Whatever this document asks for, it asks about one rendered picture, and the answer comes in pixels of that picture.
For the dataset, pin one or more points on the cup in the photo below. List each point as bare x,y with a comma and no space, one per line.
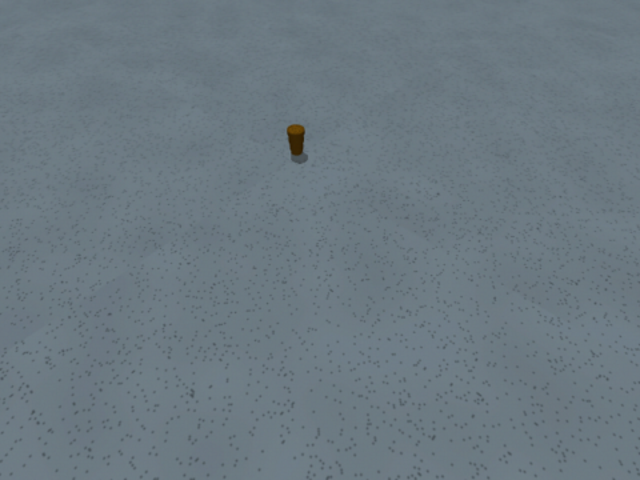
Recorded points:
296,138

